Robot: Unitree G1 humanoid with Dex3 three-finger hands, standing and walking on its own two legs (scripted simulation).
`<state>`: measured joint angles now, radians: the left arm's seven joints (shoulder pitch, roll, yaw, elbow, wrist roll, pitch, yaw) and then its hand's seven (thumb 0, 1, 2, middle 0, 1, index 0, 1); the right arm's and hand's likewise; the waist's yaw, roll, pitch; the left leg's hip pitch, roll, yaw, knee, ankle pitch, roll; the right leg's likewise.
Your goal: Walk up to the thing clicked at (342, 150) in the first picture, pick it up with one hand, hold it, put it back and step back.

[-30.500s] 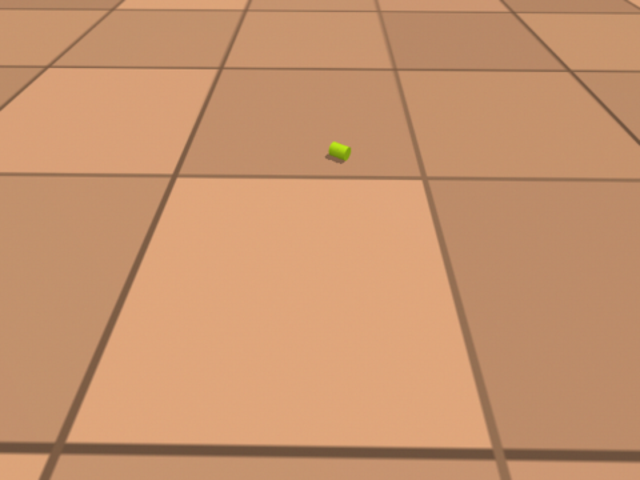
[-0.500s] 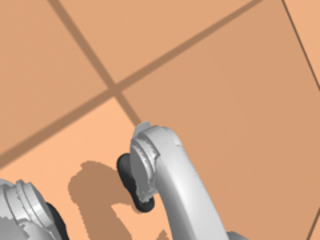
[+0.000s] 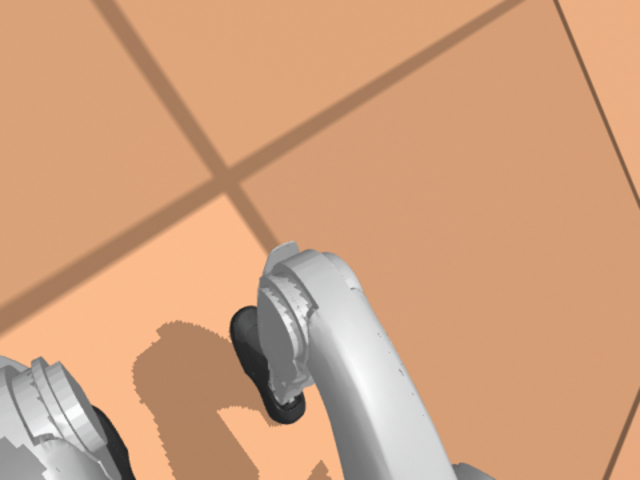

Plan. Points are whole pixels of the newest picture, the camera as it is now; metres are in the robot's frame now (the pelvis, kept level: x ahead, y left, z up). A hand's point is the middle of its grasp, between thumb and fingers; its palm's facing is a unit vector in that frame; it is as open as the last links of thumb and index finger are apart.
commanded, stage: open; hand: left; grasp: from above
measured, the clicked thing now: out of the picture +0.46 +0.35 -0.29
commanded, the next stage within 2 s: withdraw in 0.14 s
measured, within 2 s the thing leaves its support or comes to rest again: rests again in 0.52 s
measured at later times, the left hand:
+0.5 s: hand out of the picture +0.45 +0.34 -0.23, palm faces +0.02 -0.47 -0.88, open 13.5 cm
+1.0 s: hand out of the picture +0.43 +0.35 -0.08, palm faces -0.37 -0.29 -0.88, open 13.9 cm
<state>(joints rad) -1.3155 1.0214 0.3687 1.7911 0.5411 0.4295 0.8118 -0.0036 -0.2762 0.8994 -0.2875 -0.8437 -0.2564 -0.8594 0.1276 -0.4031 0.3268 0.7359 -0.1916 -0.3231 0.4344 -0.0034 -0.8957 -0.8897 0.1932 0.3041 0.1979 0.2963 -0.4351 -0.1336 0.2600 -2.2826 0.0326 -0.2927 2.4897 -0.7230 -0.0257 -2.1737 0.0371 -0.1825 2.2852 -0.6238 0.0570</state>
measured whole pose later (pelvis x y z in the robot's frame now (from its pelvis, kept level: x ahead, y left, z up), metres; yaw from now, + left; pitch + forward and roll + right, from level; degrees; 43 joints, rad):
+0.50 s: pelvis +0.00 +0.00 +0.00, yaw +0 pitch +29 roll -15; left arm -1.31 0.97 0.38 1.67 0.58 0.45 0.77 0.00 -0.40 0.92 -0.15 -0.96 -0.16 -0.94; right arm 0.15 -0.39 0.30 0.75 -0.18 -0.32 0.43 0.00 -0.90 -0.89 0.19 0.30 0.20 0.30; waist -0.41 -0.12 0.24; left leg -2.29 0.03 -0.29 2.47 -0.72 -0.03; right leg -2.18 0.03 -0.18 2.27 -0.62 0.05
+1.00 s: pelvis +0.00 -0.01 +0.03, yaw +8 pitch +31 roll -7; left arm -1.14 0.67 0.03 1.55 0.94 0.27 0.28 0.00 -0.48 0.97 -0.09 -1.02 -0.10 -1.00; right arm 0.16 -0.31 0.10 0.80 -0.10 -0.21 0.25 0.00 -0.90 -0.89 0.19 0.30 0.20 0.30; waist -0.27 0.04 -0.06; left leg -2.22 0.03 -0.12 2.33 -0.67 -0.01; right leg -2.17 0.00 -0.05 2.24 -0.63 0.04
